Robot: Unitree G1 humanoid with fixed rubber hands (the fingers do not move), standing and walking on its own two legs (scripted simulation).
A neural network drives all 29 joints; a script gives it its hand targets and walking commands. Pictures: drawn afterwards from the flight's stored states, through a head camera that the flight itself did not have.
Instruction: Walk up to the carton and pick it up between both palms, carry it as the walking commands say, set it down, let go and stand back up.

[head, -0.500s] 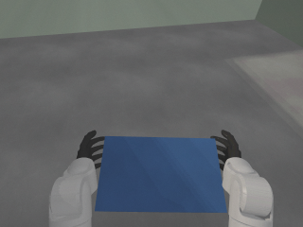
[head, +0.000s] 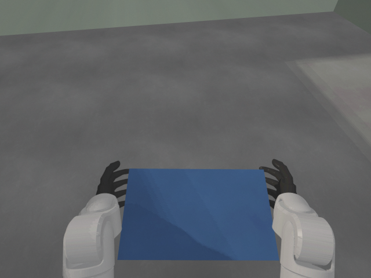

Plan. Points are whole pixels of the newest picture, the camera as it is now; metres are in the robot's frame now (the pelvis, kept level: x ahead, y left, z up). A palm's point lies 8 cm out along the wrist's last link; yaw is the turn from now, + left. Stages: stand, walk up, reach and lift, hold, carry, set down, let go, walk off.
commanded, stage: carry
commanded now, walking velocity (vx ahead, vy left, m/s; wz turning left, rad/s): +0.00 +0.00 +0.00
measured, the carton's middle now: (194, 221) +0.26 +0.00 -0.01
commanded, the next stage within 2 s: hold in 1.88 s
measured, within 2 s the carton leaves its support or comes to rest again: neither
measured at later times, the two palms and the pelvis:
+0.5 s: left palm (81, 274) +0.13 +0.15 +0.12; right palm (324, 276) +0.13 -0.17 +0.13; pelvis -0.11 +0.00 +0.01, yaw -1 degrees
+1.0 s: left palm out of the picture +0.10 +0.18 +0.09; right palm out of the picture +0.09 -0.15 +0.10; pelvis -0.15 +0.02 +0.01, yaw +0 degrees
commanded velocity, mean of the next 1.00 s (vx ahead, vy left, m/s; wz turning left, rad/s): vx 0.00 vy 0.00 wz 0.00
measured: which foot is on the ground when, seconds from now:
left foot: up 0.00-0.00, down 0.02-1.00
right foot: down 0.00-0.38, up 0.40-0.54, down 0.56-1.00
